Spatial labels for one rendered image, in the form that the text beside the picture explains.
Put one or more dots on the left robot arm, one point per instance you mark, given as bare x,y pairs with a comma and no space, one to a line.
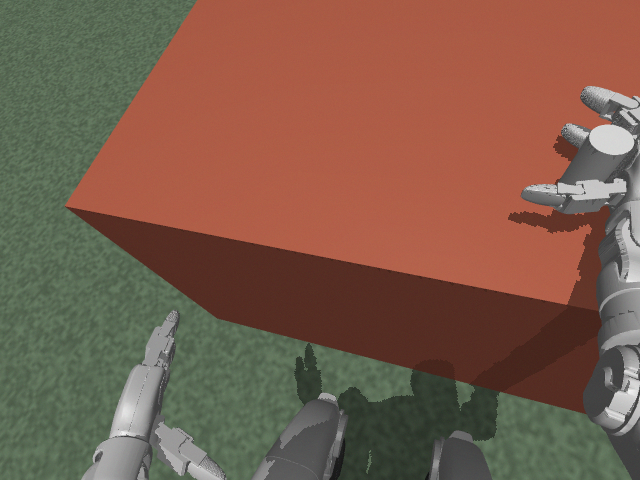
121,458

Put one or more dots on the right robot arm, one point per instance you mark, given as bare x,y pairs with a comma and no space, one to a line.
611,398

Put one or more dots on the left robot foot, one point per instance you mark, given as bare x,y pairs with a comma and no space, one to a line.
338,463

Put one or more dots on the right robot hand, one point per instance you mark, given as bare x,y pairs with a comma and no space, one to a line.
622,185

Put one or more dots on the can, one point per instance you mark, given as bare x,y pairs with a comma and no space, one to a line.
602,151

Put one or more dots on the left robot hand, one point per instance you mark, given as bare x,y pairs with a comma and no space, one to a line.
139,408

